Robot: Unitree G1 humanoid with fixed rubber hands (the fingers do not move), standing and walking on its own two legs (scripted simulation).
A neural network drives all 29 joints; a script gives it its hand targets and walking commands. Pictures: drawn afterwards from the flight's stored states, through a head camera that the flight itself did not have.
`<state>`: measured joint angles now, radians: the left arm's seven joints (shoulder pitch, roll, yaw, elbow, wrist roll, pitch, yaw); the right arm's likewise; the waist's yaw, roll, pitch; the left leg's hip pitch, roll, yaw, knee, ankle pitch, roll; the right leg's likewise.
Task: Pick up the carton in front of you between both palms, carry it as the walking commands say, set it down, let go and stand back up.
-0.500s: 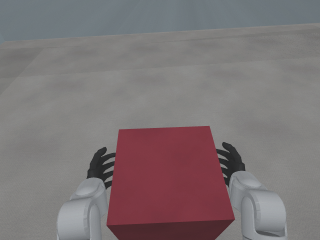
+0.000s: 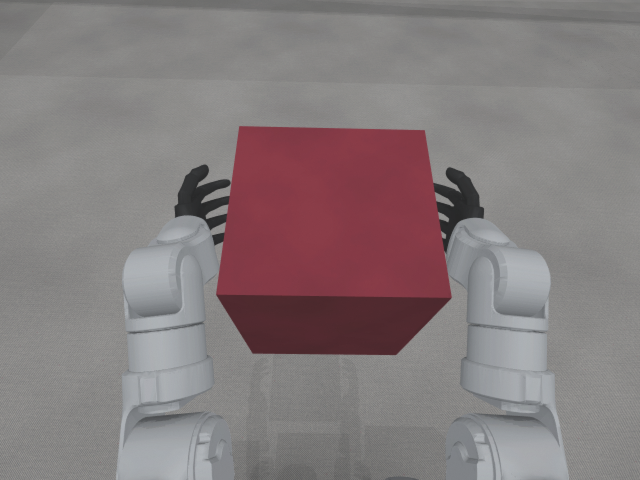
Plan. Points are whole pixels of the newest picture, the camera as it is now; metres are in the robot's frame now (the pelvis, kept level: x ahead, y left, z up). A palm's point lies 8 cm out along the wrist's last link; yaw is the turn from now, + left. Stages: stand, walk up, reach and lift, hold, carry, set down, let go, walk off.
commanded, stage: carry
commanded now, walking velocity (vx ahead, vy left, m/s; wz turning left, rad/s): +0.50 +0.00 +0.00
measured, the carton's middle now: (328, 255) +0.37 +0.00 +0.07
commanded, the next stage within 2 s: none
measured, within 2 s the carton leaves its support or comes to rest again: neither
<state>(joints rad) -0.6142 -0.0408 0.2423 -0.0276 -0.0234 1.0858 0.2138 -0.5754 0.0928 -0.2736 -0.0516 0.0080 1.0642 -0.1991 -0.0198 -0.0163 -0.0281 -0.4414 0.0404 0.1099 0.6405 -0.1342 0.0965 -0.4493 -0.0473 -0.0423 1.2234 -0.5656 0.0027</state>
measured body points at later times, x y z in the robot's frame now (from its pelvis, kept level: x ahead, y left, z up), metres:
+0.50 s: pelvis +0.34 -0.01 -0.01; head +0.40 -0.01 +0.44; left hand +0.66 +0.17 +0.04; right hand +0.69 -0.13 +0.04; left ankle +0.29 +0.12 -0.65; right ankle +0.37 -0.05 -0.74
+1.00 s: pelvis +0.66 +0.07 +0.01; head +0.69 +0.08 +0.46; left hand +0.96 +0.21 +0.08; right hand +0.95 -0.10 +0.09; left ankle +0.66 +0.13 -0.74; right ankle +0.64 -0.07 -0.67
